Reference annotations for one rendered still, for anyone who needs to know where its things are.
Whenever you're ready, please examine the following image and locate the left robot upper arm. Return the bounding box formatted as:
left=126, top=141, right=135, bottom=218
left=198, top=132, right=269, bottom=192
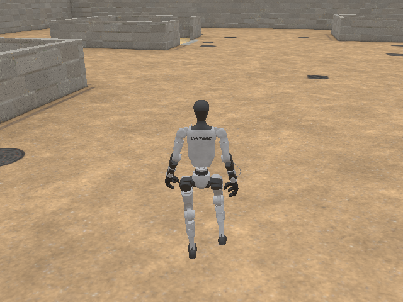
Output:
left=172, top=127, right=188, bottom=162

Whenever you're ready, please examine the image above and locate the robot left foot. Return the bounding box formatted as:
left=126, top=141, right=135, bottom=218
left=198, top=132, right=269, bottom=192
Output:
left=188, top=243, right=197, bottom=259

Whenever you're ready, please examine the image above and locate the robot right thigh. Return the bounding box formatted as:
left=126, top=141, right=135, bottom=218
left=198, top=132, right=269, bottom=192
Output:
left=210, top=174, right=223, bottom=206

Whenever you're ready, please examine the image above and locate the right robot upper arm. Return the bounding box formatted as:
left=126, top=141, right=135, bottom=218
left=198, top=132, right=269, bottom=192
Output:
left=215, top=127, right=231, bottom=163

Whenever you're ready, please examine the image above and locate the right robot hand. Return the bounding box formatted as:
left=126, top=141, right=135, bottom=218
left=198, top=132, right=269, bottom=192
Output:
left=224, top=182, right=239, bottom=197

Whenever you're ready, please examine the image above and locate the left robot hand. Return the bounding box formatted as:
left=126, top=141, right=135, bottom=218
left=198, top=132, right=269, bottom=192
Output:
left=165, top=176, right=179, bottom=189

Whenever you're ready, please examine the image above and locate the robot right forearm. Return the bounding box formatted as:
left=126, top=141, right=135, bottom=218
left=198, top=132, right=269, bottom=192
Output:
left=225, top=153, right=237, bottom=183

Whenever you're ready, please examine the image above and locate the robot left forearm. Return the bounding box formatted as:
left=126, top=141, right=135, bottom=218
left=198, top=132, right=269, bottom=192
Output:
left=166, top=153, right=178, bottom=178

